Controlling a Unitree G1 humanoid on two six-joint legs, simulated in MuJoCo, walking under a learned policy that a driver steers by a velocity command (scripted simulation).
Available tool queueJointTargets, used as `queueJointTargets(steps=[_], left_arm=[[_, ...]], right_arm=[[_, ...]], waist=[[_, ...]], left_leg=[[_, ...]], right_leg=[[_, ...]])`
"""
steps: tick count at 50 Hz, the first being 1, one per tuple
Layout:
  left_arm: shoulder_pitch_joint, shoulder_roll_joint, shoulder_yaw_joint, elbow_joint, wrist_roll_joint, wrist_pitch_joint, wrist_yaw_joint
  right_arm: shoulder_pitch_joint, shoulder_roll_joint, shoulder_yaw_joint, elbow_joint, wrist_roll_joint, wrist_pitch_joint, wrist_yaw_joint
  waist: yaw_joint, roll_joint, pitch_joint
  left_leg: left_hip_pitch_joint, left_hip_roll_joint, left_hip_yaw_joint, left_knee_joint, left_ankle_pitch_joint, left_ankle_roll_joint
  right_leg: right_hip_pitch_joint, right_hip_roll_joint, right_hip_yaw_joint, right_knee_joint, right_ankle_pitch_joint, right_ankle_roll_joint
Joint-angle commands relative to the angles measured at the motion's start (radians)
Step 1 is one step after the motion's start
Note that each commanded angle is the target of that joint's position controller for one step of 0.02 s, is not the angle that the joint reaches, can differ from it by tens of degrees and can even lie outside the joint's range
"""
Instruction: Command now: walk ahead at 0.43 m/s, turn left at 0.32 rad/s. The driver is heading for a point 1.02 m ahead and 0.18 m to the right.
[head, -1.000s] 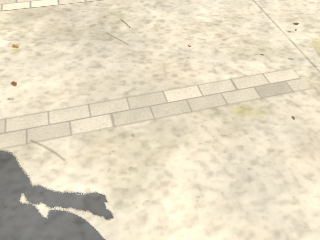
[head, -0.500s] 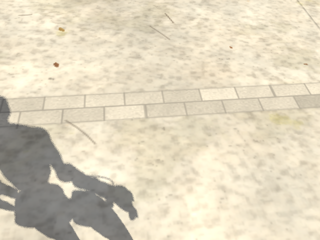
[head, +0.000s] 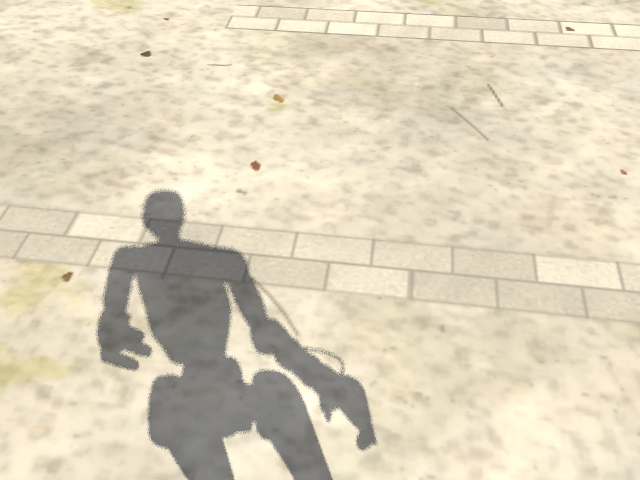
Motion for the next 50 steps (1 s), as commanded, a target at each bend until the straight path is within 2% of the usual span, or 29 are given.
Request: queueJointTargets(steps=[1, 2, 4, 5, 8, 12, 14, 17, 18, 19, 20, 21, 22, 23, 24, 25, 27, 30, 35, 39, 40, 42, 44, 45, 46, 47, 48, 49, 50], left_arm=[[0.176, 0.196, 0.061, 0.01, 0.0, -0.004, 0.003], [0.137, 0.139, 0.047, 0.004, -0.01, -0.01, -0.006], [0.148, 0.098, 0.034, 0.016, -0.009, -0.024, -0.007], [0.179, 0.091, 0.032, 0.035, -0.013, -0.03, -0.011], [0.257, 0.078, 0.032, 0.079, -0.032, -0.037, -0.021], [0.333, 0.089, 0.039, 0.123, -0.027, -0.028, -0.013], [0.356, 0.108, 0.045, 0.137, -0.023, -0.023, -0.011], [0.342, 0.119, 0.049, 0.143, -0.024, -0.017, -0.008], [0.327, 0.128, 0.052, 0.142, -0.027, -0.017, -0.009], [0.315, 0.128, 0.052, 0.142, -0.034, -0.019, -0.013], [0.299, 0.104, 0.048, 0.121, -0.043, -0.023, -0.019], [0.351, -0.008, 0.025, 0.08, -0.063, -0.022, -0.016], [0.38, 0.065, 0.045, 0.081, -0.046, -0.005, -0.008], [0.337, 0.085, 0.055, 0.095, -0.027, 0.008, -0.009], [0.294, 0.053, 0.05, 0.097, -0.022, 0.011, -0.021], [0.277, 0.034, 0.05, 0.1, -0.019, 0.018, -0.029], [0.266, 0.027, 0.055, 0.099, -0.002, 0.041, -0.043], [0.182, 0.008, 0.054, 0.062, 0.0, 0.058, -0.06], [-0.016, -0.012, 0.036, -0.017, -0.003, 0.056, -0.086], [-0.158, -0.013, 0.019, -0.074, -0.001, 0.052, -0.101], [-0.174, -0.006, 0.019, -0.083, 0.002, 0.052, -0.101], [-0.162, 0.009, 0.023, -0.088, 0.006, 0.053, -0.093], [-0.056, 0.039, 0.037, -0.063, 0.009, 0.051, -0.081], [0.063, 0.065, 0.052, -0.028, 0.012, 0.043, -0.072], [0.229, 0.12, 0.079, 0.023, 0.023, 0.038, -0.055], [0.229, 0.23, 0.106, 0.013, 0.021, 0.043, -0.037], [0.261, 0.255, 0.114, -0.013, -0.012, 0.057, -0.033], [0.217, 0.206, 0.102, 0.008, -0.018, 0.062, -0.02], [0.169, 0.139, 0.084, 0.016, -0.024, 0.054, -0.015]], right_arm=[[-0.057, -0.089, -0.002, -0.092, -0.014, -0.031, 0.003], [-0.077, -0.088, -0.001, -0.082, -0.017, -0.033, 0.017], [-0.09, -0.078, 0.003, -0.072, -0.029, -0.03, 0.034], [-0.106, -0.071, 0.008, -0.076, -0.036, -0.028, 0.038], [-0.215, -0.049, 0.024, -0.116, -0.041, -0.024, 0.041], [-0.387, 0.002, 0.057, -0.173, -0.025, -0.027, 0.045], [-0.428, -0.002, 0.062, -0.186, -0.016, -0.03, 0.041], [-0.384, -0.029, 0.056, -0.178, -0.007, -0.038, 0.022], [-0.315, -0.047, 0.048, -0.155, -0.007, -0.042, 0.011], [-0.194, -0.076, 0.034, -0.115, -0.012, -0.051, -0.003], [-0.046, -0.139, 0.014, -0.089, -0.031, -0.063, -0.021], [0.053, -0.222, -0.003, -0.093, -0.053, -0.063, -0.033], [0.028, -0.218, -0.009, -0.086, -0.031, -0.047, -0.03], [-0.059, -0.124, 0.012, -0.098, -0.019, -0.043, -0.026], [-0.122, -0.062, 0.026, -0.104, -0.013, -0.049, -0.021], [-0.147, -0.033, 0.033, -0.103, -0.015, -0.056, -0.02], [-0.13, -0.015, 0.038, -0.079, -0.01, -0.074, -0.022], [-0.081, -0.021, 0.032, -0.046, 0.004, -0.099, -0.02], [-0.034, -0.014, 0.034, -0.008, 0.0, -0.097, -0.021], [0.024, -0.06, 0.024, 0.023, 0.0, -0.091, -0.03], [0.041, -0.068, 0.023, 0.033, 0.0, -0.086, -0.033], [0.055, -0.089, 0.02, 0.047, -0.002, -0.073, -0.041], [0.061, -0.123, 0.012, 0.055, -0.006, -0.054, -0.048], [0.063, -0.135, 0.01, 0.053, -0.005, -0.044, -0.048], [0.051, -0.132, 0.012, 0.035, -0.007, -0.04, -0.045], [0.099, -0.001, 0.038, -0.025, 0.0, -0.046, -0.025], [-0.006, -0.085, 0.019, -0.08, 0.003, -0.056, -0.018], [-0.082, -0.085, 0.021, -0.092, 0.007, -0.065, -0.014], [-0.065, -0.064, 0.032, -0.076, 0.015, -0.076, -0.013]], waist=[[0.056, -0.108, 0.115], [0.043, -0.075, 0.142], [0.04, -0.13, 0.104], [0.042, -0.139, 0.085], [0.053, -0.134, 0.078], [0.091, -0.136, 0.102], [0.098, -0.139, 0.094], [0.055, -0.137, 0.07], [0.019, -0.129, 0.042], [-0.039, -0.088, -0.019], [-0.102, -0.024, -0.12], [-0.102, 0.169, -0.265], [-0.067, 0.212, -0.264], [-0.027, 0.098, -0.105], [-0.009, 0.058, -0.003], [0.011, 0.067, 0.037], [0.039, 0.088, 0.063], [0.048, 0.072, 0.068], [0.03, 0.059, 0.108], [-0.003, 0.05, 0.133], [-0.006, 0.046, 0.133], [0.01, 0.058, 0.105], [0.06, 0.082, 0.029], [0.108, 0.074, -0.041], [0.185, 0.014, -0.128], [0.112, -0.211, -0.218], [0.16, -0.165, -0.292], [0.143, -0.065, -0.14], [0.099, -0.023, -0.046]], left_leg=[[-0.525, 0.058, 0.044, 0.37, -0.019, 0.021], [-0.505, 0.087, 0.052, 0.353, 0.064, 0.012], [-0.457, 0.103, 0.092, 0.343, 0.162, -0.014], [-0.448, 0.112, 0.113, 0.348, 0.191, -0.023], [-0.494, 0.16, 0.21, 0.292, 0.235, -0.063], [-0.422, 0.149, 0.262, 0.056, 0.287, -0.097], [-0.347, 0.126, 0.273, -0.027, 0.298, -0.091], [-0.174, 0.105, 0.259, -0.116, 0.307, -0.057], [-0.059, 0.087, 0.258, -0.162, 0.297, -0.04], [0.123, 0.089, 0.251, -0.225, 0.327, -0.016], [0.357, 0.228, 0.119, -0.247, 0.235, 0.023], [0.597, 0.529, -0.238, -0.305, 0.042, 0.073], [0.505, 0.597, -0.486, -0.413, -0.042, 0.13], [0.372, 0.545, -0.364, -0.433, -0.097, 0.117], [0.251, 0.488, -0.218, -0.462, 0.004, 0.103], [0.181, 0.443, -0.106, -0.488, 0.119, 0.08], [0.12, 0.397, 0.034, -0.509, 0.3, 0.067], [0.145, 0.392, 0.146, -0.527, 0.484, 0.073], [0.151, 0.351, 0.318, -0.538, 0.609, 0.062], [0.198, 0.373, 0.388, -0.531, 0.69, 0.047], [0.238, 0.383, 0.401, -0.51, 0.745, 0.043], [0.312, 0.393, 0.437, -0.409, 1.006, 0.032], [0.346, 0.4, 0.461, -0.194, 1.241, 0.029], [0.298, 0.399, 0.467, -0.013, 1.19, 0.024], [0.127, 0.377, 0.476, 0.258, 0.955, -0.004], [-0.287, 0.24, 0.463, 0.607, 0.062, -0.057], [-0.47, 0.106, 0.256, 0.792, -0.101, -0.079], [-0.557, 0.191, 0.198, 0.755, 0.034, -0.062], [-0.495, 0.228, 0.21, 0.654, 0.114, -0.053]], right_leg=[[0.3, -0.404, 0.661, -0.369, -0.641, -0.168], [0.26, -0.334, 0.514, -0.359, -0.492, -0.145], [0.263, -0.244, 0.33, -0.359, -0.216, -0.116], [0.271, -0.222, 0.289, -0.35, -0.098, -0.123], [0.304, -0.212, 0.248, -0.339, 0.162, -0.168], [0.264, -0.185, 0.204, -0.314, 0.341, -0.174], [0.255, -0.193, 0.209, -0.284, 0.413, -0.17], [0.232, -0.217, 0.237, -0.215, 0.511, -0.143], [0.215, -0.206, 0.233, -0.146, 0.59, -0.127], [0.173, -0.162, 0.192, 0.005, 0.621, -0.104], [0.028, -0.105, 0.155, 0.225, 0.439, -0.082], [-0.214, 0.008, 0.054, 0.524, -0.125, -0.054], [-0.309, 0.023, 0.043, 0.677, -0.301, -0.064], [-0.34, -0.041, 0.063, 0.723, -0.219, -0.074], [-0.33, -0.071, 0.054, 0.7, -0.147, -0.069], [-0.301, -0.093, 0.045, 0.673, -0.11, -0.062], [-0.271, -0.108, 0.031, 0.652, -0.087, -0.047], [-0.34, -0.113, 0.016, 0.639, -0.015, -0.037], [-0.39, -0.111, -0.04, 0.427, 0.173, -0.022], [-0.306, -0.089, -0.125, 0.206, 0.208, -0.054], [-0.298, -0.08, -0.139, 0.177, 0.184, -0.068], [-0.239, -0.033, -0.175, 0.14, 0.097, -0.105], [-0.099, 0.038, -0.196, 0.117, -0.015, -0.153], [0.055, 0.066, -0.18, 0.066, -0.026, -0.182], [0.3, 0.014, -0.073, 0.005, -0.06, -0.226], [0.609, -0.302, 0.396, -0.016, -0.115, -0.337], [0.662, -0.402, 0.773, -0.183, -0.09, -0.429], [0.575, -0.379, 0.557, -0.208, -0.002, -0.38], [0.419, -0.347, 0.429, -0.224, 0.128, -0.336]])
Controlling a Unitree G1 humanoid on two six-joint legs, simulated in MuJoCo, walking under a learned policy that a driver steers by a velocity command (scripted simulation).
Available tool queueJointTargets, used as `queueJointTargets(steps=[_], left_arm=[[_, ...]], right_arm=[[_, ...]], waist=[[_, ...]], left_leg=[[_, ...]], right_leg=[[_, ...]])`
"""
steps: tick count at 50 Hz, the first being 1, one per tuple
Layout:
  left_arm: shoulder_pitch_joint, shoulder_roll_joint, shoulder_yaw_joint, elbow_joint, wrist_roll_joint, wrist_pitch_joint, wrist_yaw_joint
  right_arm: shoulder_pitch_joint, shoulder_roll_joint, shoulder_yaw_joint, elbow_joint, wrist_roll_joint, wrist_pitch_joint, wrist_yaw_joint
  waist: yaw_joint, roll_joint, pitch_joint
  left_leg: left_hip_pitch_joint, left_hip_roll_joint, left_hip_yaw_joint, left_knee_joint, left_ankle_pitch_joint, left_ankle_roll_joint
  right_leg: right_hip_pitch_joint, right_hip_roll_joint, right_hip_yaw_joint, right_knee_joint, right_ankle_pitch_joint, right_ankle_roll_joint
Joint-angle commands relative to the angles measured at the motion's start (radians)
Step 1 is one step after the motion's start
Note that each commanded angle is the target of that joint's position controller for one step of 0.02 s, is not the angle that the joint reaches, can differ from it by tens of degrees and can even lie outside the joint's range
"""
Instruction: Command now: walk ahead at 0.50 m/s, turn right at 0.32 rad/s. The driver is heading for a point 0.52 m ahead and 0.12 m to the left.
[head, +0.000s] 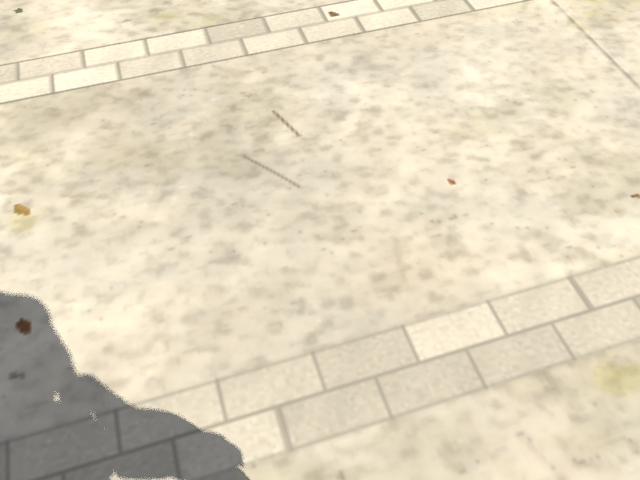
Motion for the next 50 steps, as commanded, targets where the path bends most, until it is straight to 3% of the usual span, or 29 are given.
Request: queueJointTargets(steps=[1, 3, 6, 11, 15, 18, 21, 22, 23, 24, 25, 26, 27, 28, 29, 31, 34, 38, 42, 44, 46, 47, 48, 49, 50], left_arm=[[0.181, 0.119, 0.039, 0.022, -0.014, -0.01, 0.029], [0.154, 0.078, 0.02, 0.034, -0.014, -0.04, 0.026], [0.208, 0.105, 0.024, 0.076, -0.016, -0.07, 0.018], [0.265, 0.092, 0.013, 0.111, -0.015, -0.081, 0.022], [0.301, 0.078, 0.0, 0.139, -0.013, -0.087, 0.037], [0.347, 0.085, -0.006, 0.173, -0.009, -0.082, 0.053], [0.329, 0.13, -0.002, 0.182, -0.002, -0.073, 0.071], [0.313, 0.148, 0.003, 0.178, 0.002, -0.065, 0.075], [0.299, 0.162, 0.007, 0.17, 0.004, -0.057, 0.074], [0.257, 0.165, 0.006, 0.142, -0.004, -0.059, 0.069], [0.31, 0.056, -0.015, 0.086, -0.017, -0.071, 0.045], [0.238, 0.112, -0.003, 0.059, -0.008, -0.082, 0.037], [0.186, 0.106, -0.008, 0.039, -0.015, -0.095, 0.032], [0.191, 0.106, -0.01, 0.044, -0.023, -0.101, 0.033], [0.207, 0.097, -0.009, 0.058, -0.017, -0.09, 0.037], [0.248, 0.073, -0.013, 0.065, 0.007, -0.046, 0.035], [0.253, 0.05, -0.017, 0.062, 0.003, -0.017, 0.029], [0.145, 0.041, -0.024, 0.037, -0.006, -0.01, 0.028], [0.087, 0.049, -0.027, 0.036, -0.013, -0.013, 0.041], [0.101, 0.06, -0.024, 0.047, -0.01, -0.02, 0.048], [0.182, 0.068, -0.019, 0.083, -0.006, -0.032, 0.058], [0.249, 0.071, -0.018, 0.108, 0.0, -0.045, 0.063], [0.319, 0.124, -0.009, 0.125, 0.004, -0.057, 0.07], [0.313, 0.154, -0.003, 0.13, -0.016, -0.044, 0.069], [0.289, 0.079, -0.025, 0.121, -0.031, -0.034, 0.057]], right_arm=[[-0.03, -0.118, -0.019, -0.095, 0.006, -0.034, 0.007], [0.04, -0.096, -0.015, -0.056, -0.02, 0.006, 0.015], [0.008, -0.083, -0.02, -0.054, -0.013, 0.032, 0.033], [-0.158, -0.079, -0.024, -0.094, -0.001, 0.031, 0.039], [-0.268, -0.055, -0.009, -0.126, -0.008, 0.025, 0.047], [-0.329, -0.045, 0.001, -0.155, -0.013, 0.021, 0.053], [-0.24, -0.07, -0.009, -0.14, -0.016, 0.024, 0.046], [-0.151, -0.091, -0.019, -0.115, -0.017, 0.021, 0.042], [-0.026, -0.122, -0.034, -0.077, -0.023, 0.015, 0.037], [0.125, -0.175, -0.058, -0.039, -0.037, 0.011, 0.028], [0.138, -0.294, -0.093, -0.045, -0.038, 0.019, 0.013], [0.109, -0.281, -0.094, -0.046, 0.007, 0.026, 0.02], [0.031, -0.243, -0.085, -0.053, 0.014, 0.028, 0.013], [-0.021, -0.175, -0.067, -0.059, 0.009, 0.025, 0.012], [-0.063, -0.135, -0.054, -0.063, 0.007, 0.018, 0.011], [-0.086, -0.109, -0.038, -0.057, 0.013, -0.001, 0.01], [-0.058, -0.147, -0.042, -0.034, 0.008, -0.016, 0.012], [-0.039, -0.131, -0.028, -0.018, 0.009, -0.001, 0.004], [-0.006, -0.125, -0.021, 0.009, 0.0, 0.009, -0.01], [-0.016, -0.126, -0.019, 0.02, -0.004, 0.015, -0.017], [-0.043, -0.127, -0.017, 0.028, 0.002, 0.017, -0.025], [-0.062, -0.129, -0.015, 0.03, 0.013, 0.013, -0.026], [-0.042, -0.111, -0.007, 0.013, 0.016, 0.003, -0.025], [0.11, -0.047, 0.002, 0.049, 0.036, 0.016, -0.021], [0.073, -0.095, -0.007, 0.07, 0.017, 0.042, -0.027]], waist=[[0.062, 0.028, -0.101], [0.012, 0.006, -0.095], [0.011, -0.015, -0.062], [0.061, -0.051, 0.002], [0.092, -0.057, 0.023], [0.105, -0.057, 0.032], [0.046, -0.106, -0.041], [0.004, -0.116, -0.089], [-0.052, -0.113, -0.154], [-0.138, -0.056, -0.228], [-0.069, 0.184, -0.308], [-0.078, 0.111, -0.353], [-0.044, 0.04, -0.186], [-0.005, -0.034, -0.107], [0.038, -0.074, -0.058], [0.08, -0.037, -0.065], [0.092, 0.017, -0.093], [0.047, 0.074, -0.103], [0.005, 0.082, -0.107], [0.011, 0.079, -0.089], [0.052, 0.065, -0.081], [0.094, 0.03, -0.096], [0.098, -0.055, -0.18], [0.042, -0.229, -0.283], [0.064, -0.173, -0.292]], left_leg=[[-0.415, 0.061, -0.106, 0.069, 0.109, 0.016], [-0.28, 0.073, -0.111, -0.002, 0.116, 0.009], [-0.314, 0.064, -0.107, -0.068, 0.189, 0.013], [-0.446, 0.018, -0.135, -0.257, 0.382, 0.022], [-0.439, -0.006, -0.061, -0.434, 0.463, 0.034], [-0.423, -0.036, 0.004, -0.54, 0.413, 0.067], [-0.279, -0.122, 0.066, -0.57, 0.259, 0.128], [-0.188, -0.149, 0.067, -0.584, 0.211, 0.154], [-0.038, -0.164, 0.039, -0.636, 0.199, 0.185], [0.198, -0.083, -0.092, -0.713, 0.194, 0.244], [0.514, 0.219, -0.576, -0.727, 0.24, 0.399], [0.563, 0.277, -0.857, -0.857, 0.257, 0.471], [0.423, 0.267, -0.668, -0.88, 0.379, 0.429], [0.283, 0.239, -0.55, -0.891, 0.594, 0.383], [0.173, 0.189, -0.439, -0.893, 0.784, 0.336], [0.061, 0.12, -0.297, -0.907, 0.971, 0.283], [0.062, 0.061, -0.199, -0.899, 1.166, 0.244], [0.114, 0.015, -0.141, -0.882, 1.156, 0.155], [0.202, 0.052, -0.166, -0.845, 1.115, 0.139], [0.221, 0.081, -0.197, -0.801, 1.117, 0.151], [0.223, 0.088, -0.224, -0.717, 1.107, 0.146], [0.186, 0.062, -0.215, -0.638, 1.03, 0.118], [0.101, 0.008, -0.193, -0.522, 0.757, 0.084], [0.009, -0.125, -0.149, -0.343, 0.119, 0.05], [-0.027, -0.154, -0.166, -0.265, -0.229, 0.052]], right_leg=[[0.414, -0.353, 0.449, -0.363, 0.25, -0.154], [0.296, -0.299, 0.316, -0.401, 0.378, -0.112], [0.281, -0.273, 0.22, -0.452, 0.425, -0.078], [0.354, -0.244, 0.094, -0.493, 0.433, 0.012], [0.43, -0.262, 0.025, -0.498, 0.522, 0.033], [0.532, -0.291, -0.014, -0.446, 0.688, 0.042], [0.6, -0.315, -0.055, -0.245, 1.126, 0.063], [0.592, -0.324, -0.064, -0.11, 1.19, 0.063], [0.535, -0.324, -0.071, 0.073, 1.114, 0.06], [0.351, -0.291, -0.092, 0.347, 0.848, 0.068], [-0.081, -0.1, -0.09, 0.742, -0.035, 0.116], [-0.272, -0.029, 0.123, 0.891, -0.286, 0.115], [-0.33, -0.111, 0.163, 0.839, -0.178, 0.11], [-0.271, -0.142, 0.141, 0.761, -0.125, 0.117], [-0.204, -0.163, 0.134, 0.69, -0.124, 0.129], [-0.084, -0.17, 0.118, 0.589, -0.123, 0.158], [-0.068, -0.147, 0.076, 0.456, -0.048, 0.177], [-0.065, -0.136, 0.044, 0.234, 0.093, 0.175], [-0.039, -0.122, 0.047, 0.091, 0.143, 0.152], [-0.007, -0.11, 0.057, 0.034, 0.083, 0.131], [0.089, -0.097, 0.066, -0.096, 0.083, 0.098], [0.211, -0.12, 0.091, -0.225, 0.268, 0.079], [0.396, -0.265, 0.228, -0.196, 0.74, 0.044], [0.512, -0.466, 0.419, -0.155, 1.108, -0.143], [0.445, -0.498, 0.483, -0.206, 0.985, -0.195]])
